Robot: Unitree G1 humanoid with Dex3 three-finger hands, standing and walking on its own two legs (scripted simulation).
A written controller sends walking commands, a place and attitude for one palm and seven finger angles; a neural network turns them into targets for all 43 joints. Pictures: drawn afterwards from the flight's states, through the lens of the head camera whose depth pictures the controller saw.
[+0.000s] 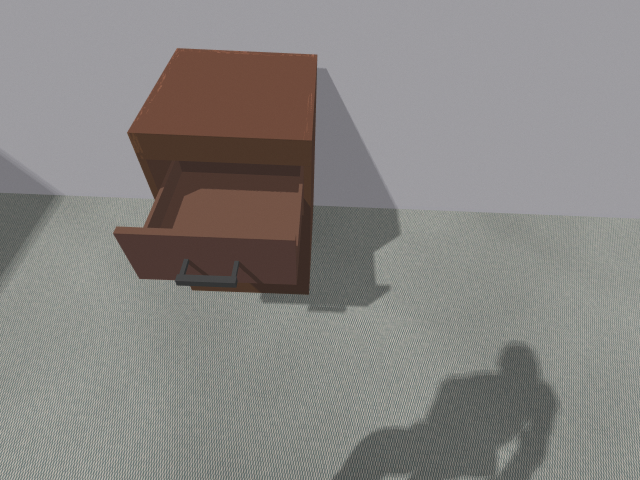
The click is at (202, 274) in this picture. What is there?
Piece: drawer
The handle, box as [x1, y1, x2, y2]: [175, 259, 238, 287]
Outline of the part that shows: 175,279 177,285 235,287 237,281 236,273 238,261 234,261 232,274 230,276 185,275 184,274 187,267 188,259 184,259 180,272 177,274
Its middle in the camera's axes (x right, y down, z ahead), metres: -0.25 +0.08 +0.87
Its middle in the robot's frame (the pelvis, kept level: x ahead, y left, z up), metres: +0.56 +0.27 -0.25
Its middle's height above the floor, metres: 0.53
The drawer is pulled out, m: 0.24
